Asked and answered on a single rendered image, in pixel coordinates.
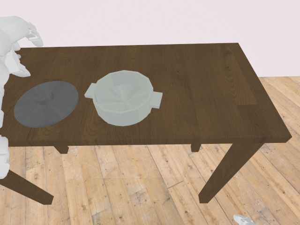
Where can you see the left robot hand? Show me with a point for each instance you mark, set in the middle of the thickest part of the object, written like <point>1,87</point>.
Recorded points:
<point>17,28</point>

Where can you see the lid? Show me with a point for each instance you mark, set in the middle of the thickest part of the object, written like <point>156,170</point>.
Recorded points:
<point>32,115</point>

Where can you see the pot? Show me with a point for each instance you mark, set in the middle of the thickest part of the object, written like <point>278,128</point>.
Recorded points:
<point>123,98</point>

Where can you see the knob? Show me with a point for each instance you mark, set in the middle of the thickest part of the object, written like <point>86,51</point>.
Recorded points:
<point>43,97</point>

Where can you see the left robot forearm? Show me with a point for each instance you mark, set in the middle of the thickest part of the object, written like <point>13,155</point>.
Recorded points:
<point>5,47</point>

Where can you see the robot left upper arm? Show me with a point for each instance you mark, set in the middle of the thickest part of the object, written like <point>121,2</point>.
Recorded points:
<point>4,157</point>

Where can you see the table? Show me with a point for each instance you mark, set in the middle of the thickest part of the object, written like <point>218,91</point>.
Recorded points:
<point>211,95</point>

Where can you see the right robot hand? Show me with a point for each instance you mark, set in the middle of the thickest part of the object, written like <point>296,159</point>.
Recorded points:
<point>242,220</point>

